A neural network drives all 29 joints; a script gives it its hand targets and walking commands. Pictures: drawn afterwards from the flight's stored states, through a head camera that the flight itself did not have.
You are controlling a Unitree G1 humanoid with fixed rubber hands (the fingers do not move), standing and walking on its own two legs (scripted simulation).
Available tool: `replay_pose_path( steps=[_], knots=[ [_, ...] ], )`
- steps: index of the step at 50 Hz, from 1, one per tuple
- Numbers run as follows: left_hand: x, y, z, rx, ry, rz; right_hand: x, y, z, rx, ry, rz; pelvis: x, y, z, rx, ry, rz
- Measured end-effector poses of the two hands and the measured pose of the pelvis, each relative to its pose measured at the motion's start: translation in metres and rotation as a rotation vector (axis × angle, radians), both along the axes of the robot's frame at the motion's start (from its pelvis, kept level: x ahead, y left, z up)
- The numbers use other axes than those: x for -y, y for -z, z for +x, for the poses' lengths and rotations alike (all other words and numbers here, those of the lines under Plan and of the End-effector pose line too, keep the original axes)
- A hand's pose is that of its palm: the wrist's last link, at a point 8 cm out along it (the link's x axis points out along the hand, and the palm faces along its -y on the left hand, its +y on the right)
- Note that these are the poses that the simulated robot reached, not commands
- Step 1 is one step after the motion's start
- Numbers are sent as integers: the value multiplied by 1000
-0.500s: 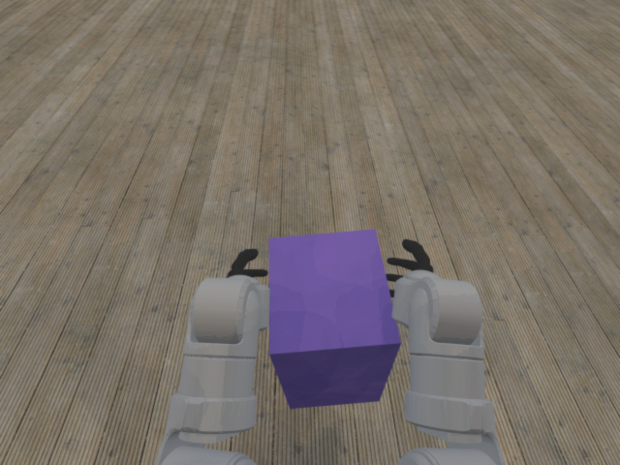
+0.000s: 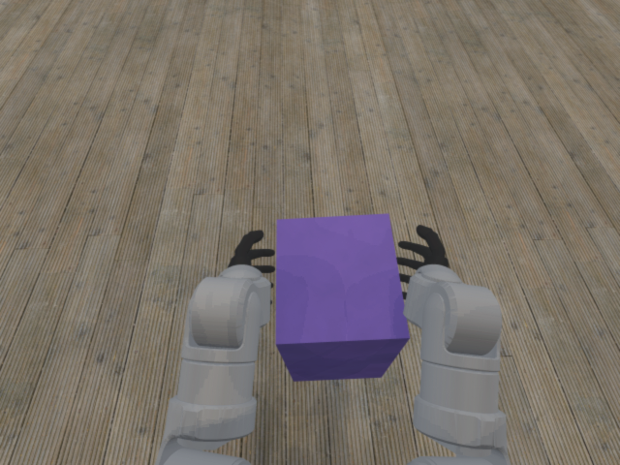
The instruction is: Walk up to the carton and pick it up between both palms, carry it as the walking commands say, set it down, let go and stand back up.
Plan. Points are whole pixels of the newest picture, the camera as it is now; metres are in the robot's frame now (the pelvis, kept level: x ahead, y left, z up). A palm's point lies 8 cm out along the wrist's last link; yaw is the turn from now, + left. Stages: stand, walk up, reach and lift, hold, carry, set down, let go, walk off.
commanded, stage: carry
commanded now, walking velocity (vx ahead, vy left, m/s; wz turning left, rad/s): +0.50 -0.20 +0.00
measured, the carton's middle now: (335, 307) +0.35 -0.03 -0.04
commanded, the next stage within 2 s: none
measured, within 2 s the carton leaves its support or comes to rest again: neither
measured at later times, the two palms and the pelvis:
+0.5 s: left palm (320, 91) +0.67 -0.02 +0.09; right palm (458, 103) +0.64 -0.24 +0.09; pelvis +0.33 -0.08 +0.00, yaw -4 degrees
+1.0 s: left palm (320, 33) +0.84 -0.02 +0.09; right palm (438, 29) +0.85 -0.25 +0.10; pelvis +0.52 -0.13 +0.00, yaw -1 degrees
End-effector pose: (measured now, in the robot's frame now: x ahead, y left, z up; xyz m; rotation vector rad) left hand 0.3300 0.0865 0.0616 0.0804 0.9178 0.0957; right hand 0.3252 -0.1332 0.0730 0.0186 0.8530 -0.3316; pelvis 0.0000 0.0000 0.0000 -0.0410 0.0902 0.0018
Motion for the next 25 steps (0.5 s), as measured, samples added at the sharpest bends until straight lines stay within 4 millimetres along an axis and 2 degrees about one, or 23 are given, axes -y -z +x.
replay_pose_path(
  steps=[5, 9, 12, 15, 19, 25],
  knots=[
    [-6, 1, 61, 11, -91, -45, -4, -2, 83, 5, -72, 21, 19, -4, 66, -14, -4, 18],
    [-12, -1, 122, 85, -150, -99, -8, -4, 151, 65, -141, 4, 27, 6, 128, 15, 28, 42],
    [-5, -5, 167, 107, -164, -108, -2, -9, 191, 73, -154, -15, 31, 3, 168, 15, 77, 61],
    [15, -13, 208, 105, -106, -54, 18, -11, 220, 74, -106, -5, 31, -5, 203, 10, 106, 40],
    [53, -22, 264, 85, 2, -75, 58, -12, 252, 62, -3, 31, 41, -12, 251, 6, 111, 26],
    [104, -25, 339, 140, 75, -22, 108, -14, 320, 116, 52, 50, 77, 4, 331, 27, 76, 47]
  ],
)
